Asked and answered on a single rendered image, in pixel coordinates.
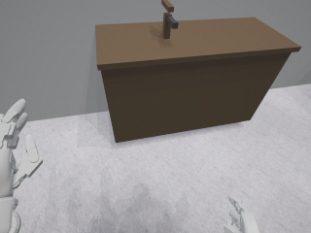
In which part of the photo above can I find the tap lever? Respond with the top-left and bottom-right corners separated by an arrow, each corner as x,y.
166,15 -> 179,29

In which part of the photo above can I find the robot left hand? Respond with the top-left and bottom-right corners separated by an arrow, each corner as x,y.
0,98 -> 43,198

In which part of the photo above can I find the robot right hand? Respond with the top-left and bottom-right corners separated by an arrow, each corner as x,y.
224,194 -> 261,233

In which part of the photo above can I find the left robot forearm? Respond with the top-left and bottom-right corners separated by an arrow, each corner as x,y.
0,196 -> 21,233

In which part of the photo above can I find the counter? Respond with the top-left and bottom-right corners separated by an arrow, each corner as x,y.
95,0 -> 301,143

